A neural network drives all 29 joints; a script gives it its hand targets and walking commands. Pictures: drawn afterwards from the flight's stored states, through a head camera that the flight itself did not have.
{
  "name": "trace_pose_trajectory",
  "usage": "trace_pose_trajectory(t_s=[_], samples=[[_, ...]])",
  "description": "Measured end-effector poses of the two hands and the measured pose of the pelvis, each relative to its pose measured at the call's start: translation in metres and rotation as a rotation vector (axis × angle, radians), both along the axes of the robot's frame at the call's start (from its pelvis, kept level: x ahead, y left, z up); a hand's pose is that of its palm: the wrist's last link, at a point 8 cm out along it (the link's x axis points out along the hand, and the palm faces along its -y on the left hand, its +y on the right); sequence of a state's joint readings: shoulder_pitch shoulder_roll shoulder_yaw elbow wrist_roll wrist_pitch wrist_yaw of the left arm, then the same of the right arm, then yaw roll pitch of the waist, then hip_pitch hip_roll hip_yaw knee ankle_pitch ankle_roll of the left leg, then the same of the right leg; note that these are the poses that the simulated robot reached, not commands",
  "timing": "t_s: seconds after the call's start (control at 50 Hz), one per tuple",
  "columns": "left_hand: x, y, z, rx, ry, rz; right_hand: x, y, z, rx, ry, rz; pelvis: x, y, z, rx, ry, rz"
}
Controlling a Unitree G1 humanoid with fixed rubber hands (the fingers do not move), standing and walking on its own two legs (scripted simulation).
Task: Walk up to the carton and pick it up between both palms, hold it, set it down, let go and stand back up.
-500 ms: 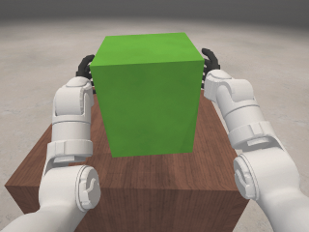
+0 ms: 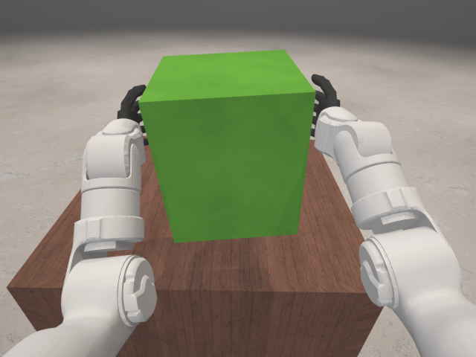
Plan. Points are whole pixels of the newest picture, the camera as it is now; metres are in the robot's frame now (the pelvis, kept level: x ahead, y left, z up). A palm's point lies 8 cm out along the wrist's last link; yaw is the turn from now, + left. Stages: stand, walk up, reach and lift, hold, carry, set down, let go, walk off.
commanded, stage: hold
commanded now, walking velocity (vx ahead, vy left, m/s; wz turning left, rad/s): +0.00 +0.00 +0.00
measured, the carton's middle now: (230, 144) +0.40 +0.00 +0.24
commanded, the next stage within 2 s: none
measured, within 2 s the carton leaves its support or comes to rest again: neither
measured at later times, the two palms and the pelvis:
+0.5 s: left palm (129, 130) +0.38 +0.15 +0.28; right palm (322, 118) +0.38 -0.15 +0.30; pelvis +0.00 +0.00 +0.00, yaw +0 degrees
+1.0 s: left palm (130, 131) +0.37 +0.15 +0.28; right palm (326, 121) +0.37 -0.15 +0.30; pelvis +0.00 +0.00 +0.00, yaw +0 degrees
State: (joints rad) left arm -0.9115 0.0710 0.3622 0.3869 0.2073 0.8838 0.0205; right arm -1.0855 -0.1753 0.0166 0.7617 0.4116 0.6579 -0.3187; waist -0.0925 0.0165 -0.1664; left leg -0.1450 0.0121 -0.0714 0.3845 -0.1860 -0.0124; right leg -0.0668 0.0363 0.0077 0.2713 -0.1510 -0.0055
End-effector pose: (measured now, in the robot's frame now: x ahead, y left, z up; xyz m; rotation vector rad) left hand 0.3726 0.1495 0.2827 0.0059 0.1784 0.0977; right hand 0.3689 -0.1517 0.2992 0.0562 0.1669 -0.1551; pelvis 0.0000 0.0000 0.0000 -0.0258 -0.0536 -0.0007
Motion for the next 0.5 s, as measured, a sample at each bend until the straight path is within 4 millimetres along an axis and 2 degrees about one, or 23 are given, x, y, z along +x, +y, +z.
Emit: trace_pose_trajectory(t_s=[0.5], samples=[[0.0046, 0.0031, -0.0006, 0.002, 0.005, 0.004, 0.0061, 0.0031, 0.0003, -0.016, 0.007, 0.007, 0.0015, -0.0016, 0.0001, -0.001, 0.011, 0.007]])
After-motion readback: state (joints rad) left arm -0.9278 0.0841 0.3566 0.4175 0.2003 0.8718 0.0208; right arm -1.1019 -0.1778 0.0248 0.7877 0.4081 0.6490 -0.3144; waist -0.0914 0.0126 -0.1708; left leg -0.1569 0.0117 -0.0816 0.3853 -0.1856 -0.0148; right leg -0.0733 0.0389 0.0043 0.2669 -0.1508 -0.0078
